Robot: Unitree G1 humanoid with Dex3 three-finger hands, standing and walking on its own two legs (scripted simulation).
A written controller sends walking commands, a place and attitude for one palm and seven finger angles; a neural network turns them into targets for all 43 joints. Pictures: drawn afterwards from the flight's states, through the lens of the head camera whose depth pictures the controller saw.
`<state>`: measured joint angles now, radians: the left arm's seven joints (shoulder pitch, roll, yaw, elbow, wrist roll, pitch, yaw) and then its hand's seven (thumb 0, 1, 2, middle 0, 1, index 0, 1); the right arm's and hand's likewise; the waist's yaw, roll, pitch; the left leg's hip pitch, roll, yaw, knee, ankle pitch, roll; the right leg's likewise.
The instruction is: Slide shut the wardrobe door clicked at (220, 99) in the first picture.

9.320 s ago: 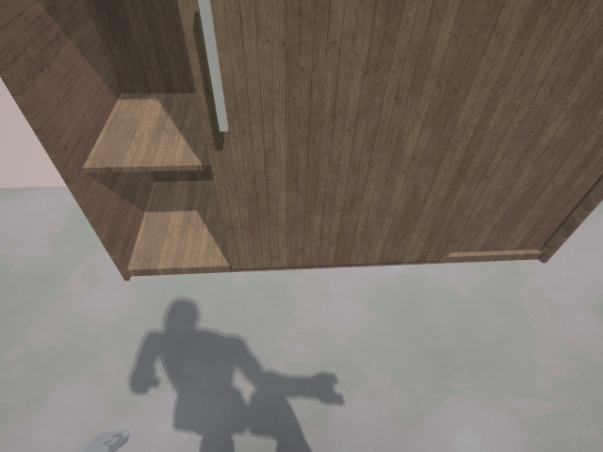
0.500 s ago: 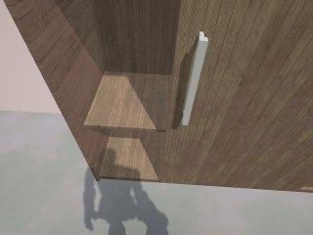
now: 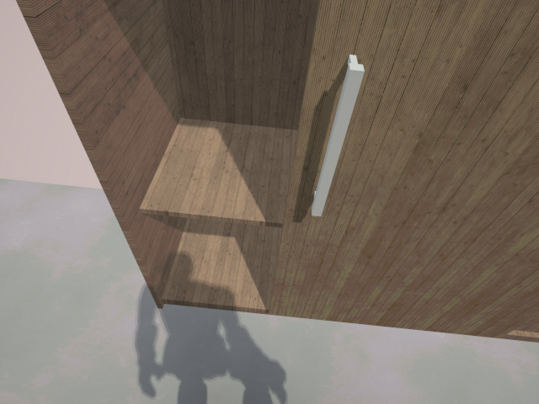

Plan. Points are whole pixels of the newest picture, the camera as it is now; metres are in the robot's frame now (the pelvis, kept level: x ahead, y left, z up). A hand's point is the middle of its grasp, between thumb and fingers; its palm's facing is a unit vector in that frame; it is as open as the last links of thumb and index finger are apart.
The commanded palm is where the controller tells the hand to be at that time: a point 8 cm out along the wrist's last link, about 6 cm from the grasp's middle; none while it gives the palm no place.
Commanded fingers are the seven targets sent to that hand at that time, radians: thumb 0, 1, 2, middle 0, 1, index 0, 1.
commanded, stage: look again from close up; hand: right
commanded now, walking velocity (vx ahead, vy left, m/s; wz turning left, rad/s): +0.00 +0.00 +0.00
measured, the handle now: (331, 148) +0.52 -0.07 +0.11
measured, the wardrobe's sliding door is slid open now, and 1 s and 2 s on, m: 0.41 0.41 0.41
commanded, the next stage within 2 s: raise the hand with hooked fingers in 1.20 s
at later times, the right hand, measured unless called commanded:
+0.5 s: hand out of the picture +0.02 -0.15 -0.17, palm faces +0.01 +0.98 -0.20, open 7.3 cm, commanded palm none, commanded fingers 0.00 -0.90 -0.90 0.20 0.30 0.20 0.30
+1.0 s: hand out of the picture +0.02 -0.13 -0.17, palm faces +0.03 +0.98 -0.20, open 7.3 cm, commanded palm none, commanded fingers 0.00 -0.90 -0.90 0.20 0.30 0.20 0.30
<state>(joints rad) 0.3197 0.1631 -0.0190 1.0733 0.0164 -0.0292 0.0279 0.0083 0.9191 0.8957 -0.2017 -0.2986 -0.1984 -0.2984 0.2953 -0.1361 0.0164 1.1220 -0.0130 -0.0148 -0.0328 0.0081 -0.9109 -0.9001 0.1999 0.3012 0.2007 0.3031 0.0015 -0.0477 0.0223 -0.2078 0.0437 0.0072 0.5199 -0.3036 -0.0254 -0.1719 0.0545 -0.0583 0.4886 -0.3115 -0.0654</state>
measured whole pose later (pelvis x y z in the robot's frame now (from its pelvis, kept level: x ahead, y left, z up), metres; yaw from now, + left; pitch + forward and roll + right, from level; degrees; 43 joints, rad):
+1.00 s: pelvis +0.02 +0.04 +0.00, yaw +0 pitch +0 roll -1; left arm 0.27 0.15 -0.02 1.14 0.01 -0.03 0.04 0.00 0.91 0.90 -0.20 -0.30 -0.20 -0.30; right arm 0.27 -0.15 0.01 1.12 -0.01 -0.02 -0.03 0.01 -0.92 -0.90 0.20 0.30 0.20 0.30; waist 0.00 -0.01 0.03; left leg -0.15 -0.01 0.04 0.47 -0.31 0.03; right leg -0.11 0.00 -0.03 0.42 -0.30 0.00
